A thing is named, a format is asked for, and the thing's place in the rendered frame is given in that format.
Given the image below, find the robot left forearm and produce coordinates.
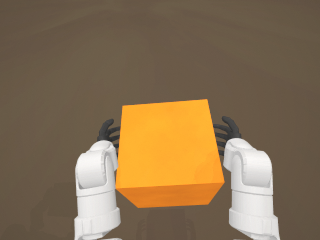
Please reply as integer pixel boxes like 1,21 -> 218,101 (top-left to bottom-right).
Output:
74,140 -> 121,240

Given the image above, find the robot right forearm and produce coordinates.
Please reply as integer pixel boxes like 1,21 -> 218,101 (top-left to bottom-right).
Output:
223,138 -> 280,240

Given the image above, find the carton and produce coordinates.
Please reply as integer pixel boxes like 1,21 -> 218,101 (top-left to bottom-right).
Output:
115,99 -> 225,208

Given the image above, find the robot right hand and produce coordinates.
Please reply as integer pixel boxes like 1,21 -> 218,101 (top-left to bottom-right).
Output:
213,116 -> 242,156

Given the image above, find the robot left hand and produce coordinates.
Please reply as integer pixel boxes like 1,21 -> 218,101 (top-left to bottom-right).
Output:
97,119 -> 121,157

